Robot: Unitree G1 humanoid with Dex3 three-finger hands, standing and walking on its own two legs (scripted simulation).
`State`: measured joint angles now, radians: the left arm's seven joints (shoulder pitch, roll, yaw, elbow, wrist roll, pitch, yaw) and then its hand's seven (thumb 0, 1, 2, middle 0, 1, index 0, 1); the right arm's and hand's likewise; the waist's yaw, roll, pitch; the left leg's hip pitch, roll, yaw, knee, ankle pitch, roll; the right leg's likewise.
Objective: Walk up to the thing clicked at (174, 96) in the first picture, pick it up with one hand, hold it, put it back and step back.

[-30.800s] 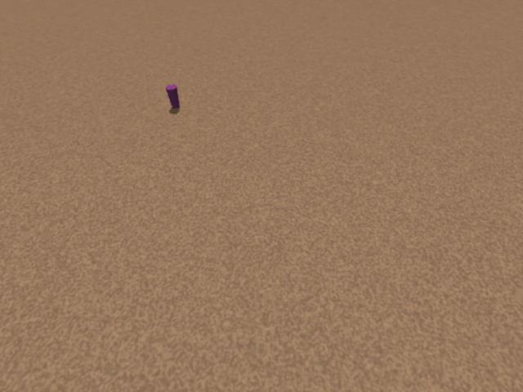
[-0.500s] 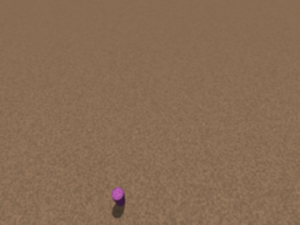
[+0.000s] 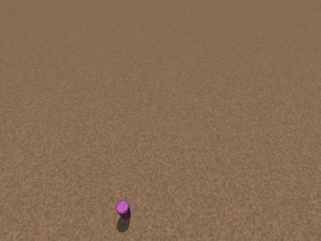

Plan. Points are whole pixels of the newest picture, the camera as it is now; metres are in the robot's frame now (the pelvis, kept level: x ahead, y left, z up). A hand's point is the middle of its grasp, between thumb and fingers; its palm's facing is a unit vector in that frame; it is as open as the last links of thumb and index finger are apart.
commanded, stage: stand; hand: left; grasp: from the side
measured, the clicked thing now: (124, 210) +0.41 +0.24 -0.70
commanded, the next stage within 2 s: step back in 0.88 s
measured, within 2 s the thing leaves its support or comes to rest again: neither
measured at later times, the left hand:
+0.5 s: hand out of the picture +0.09 +0.25 -0.16, palm faces -0.02 -0.94 -0.33, open 7.4 cm
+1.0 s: hand out of the picture +0.09 +0.26 -0.16, palm faces +0.00 -0.93 -0.36, open 7.4 cm
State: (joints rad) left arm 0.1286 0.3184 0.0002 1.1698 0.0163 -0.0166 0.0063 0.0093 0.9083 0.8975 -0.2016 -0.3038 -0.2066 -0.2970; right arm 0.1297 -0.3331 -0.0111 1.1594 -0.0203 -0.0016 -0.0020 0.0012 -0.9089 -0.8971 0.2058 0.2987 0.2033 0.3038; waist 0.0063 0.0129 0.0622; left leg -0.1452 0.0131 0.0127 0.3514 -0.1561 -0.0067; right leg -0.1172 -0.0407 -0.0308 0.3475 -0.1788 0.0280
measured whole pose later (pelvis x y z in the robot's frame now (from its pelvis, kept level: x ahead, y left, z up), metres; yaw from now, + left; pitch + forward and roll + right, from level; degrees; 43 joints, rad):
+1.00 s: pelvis +0.01 +0.00 -0.01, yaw +0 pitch -1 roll +0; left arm 0.10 0.36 0.03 1.07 -0.01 0.00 0.01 0.01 0.91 0.90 -0.20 -0.30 -0.21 -0.30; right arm 0.07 -0.35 -0.04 1.09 0.00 0.02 0.01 0.00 -0.91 -0.90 0.21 0.30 0.21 0.30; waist 0.00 -0.01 0.11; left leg -0.21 0.00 0.02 0.43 -0.20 0.01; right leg -0.19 -0.05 -0.02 0.44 -0.23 0.03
